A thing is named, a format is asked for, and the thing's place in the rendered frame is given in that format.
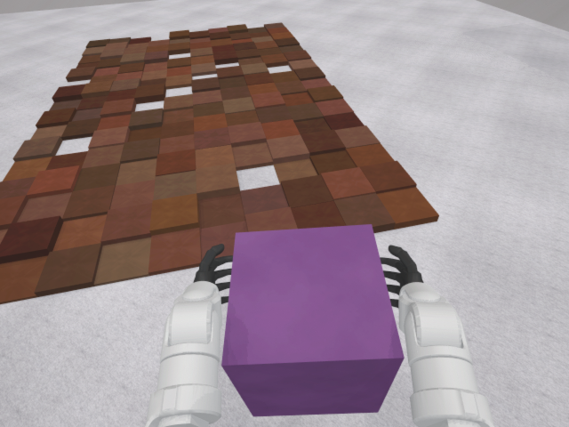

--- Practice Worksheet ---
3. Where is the robot left forearm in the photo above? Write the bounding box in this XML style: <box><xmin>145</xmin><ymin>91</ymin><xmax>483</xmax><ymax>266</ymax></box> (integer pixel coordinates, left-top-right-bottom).
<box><xmin>145</xmin><ymin>281</ymin><xmax>222</xmax><ymax>427</ymax></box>

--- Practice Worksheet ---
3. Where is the right robot hand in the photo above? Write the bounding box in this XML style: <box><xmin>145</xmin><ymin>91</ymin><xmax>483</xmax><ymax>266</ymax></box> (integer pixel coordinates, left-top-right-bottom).
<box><xmin>380</xmin><ymin>245</ymin><xmax>424</xmax><ymax>308</ymax></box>

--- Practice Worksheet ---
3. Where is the left robot hand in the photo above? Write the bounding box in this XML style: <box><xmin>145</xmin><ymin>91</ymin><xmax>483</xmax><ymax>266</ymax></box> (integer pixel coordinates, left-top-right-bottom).
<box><xmin>193</xmin><ymin>244</ymin><xmax>233</xmax><ymax>304</ymax></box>

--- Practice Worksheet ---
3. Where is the robot right forearm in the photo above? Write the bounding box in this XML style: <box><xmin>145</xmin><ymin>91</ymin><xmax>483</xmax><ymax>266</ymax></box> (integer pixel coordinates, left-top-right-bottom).
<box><xmin>398</xmin><ymin>282</ymin><xmax>495</xmax><ymax>427</ymax></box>

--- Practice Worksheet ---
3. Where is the carton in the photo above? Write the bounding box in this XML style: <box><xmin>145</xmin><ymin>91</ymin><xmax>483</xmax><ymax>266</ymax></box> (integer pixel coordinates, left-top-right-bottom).
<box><xmin>221</xmin><ymin>224</ymin><xmax>405</xmax><ymax>416</ymax></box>

